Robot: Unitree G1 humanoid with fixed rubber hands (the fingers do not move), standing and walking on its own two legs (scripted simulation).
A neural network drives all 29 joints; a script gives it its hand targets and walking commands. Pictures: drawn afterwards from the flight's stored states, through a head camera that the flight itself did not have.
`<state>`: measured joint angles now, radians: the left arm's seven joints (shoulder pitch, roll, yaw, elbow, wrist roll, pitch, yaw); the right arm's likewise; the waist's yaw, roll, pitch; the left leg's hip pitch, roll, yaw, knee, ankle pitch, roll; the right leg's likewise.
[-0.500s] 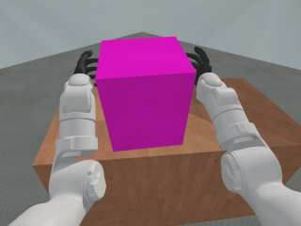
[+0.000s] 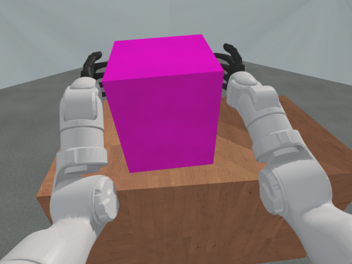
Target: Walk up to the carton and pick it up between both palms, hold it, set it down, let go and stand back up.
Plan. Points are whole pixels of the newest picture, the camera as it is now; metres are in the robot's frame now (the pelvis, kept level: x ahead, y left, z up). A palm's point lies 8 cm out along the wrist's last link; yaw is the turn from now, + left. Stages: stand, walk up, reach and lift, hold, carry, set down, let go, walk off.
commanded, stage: hold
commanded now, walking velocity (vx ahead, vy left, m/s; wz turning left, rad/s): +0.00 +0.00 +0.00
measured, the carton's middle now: (165, 104) +0.41 +0.01 +0.23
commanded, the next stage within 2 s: none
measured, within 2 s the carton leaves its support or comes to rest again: neither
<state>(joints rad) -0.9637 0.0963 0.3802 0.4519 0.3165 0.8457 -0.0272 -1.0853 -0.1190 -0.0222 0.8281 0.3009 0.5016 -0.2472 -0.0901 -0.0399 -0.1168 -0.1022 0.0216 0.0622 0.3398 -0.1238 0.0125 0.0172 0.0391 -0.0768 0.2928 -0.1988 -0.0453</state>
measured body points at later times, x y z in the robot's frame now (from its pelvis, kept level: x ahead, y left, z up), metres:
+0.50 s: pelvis +0.01 +0.00 +0.00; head -0.10 +0.02 +0.44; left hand +0.38 +0.17 +0.31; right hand +0.38 -0.13 +0.34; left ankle +0.05 +0.11 -0.75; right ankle -0.01 -0.09 -0.75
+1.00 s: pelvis +0.00 +0.00 +0.00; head -0.10 +0.02 +0.44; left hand +0.38 +0.17 +0.32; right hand +0.38 -0.13 +0.35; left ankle +0.05 +0.11 -0.75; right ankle -0.01 -0.09 -0.75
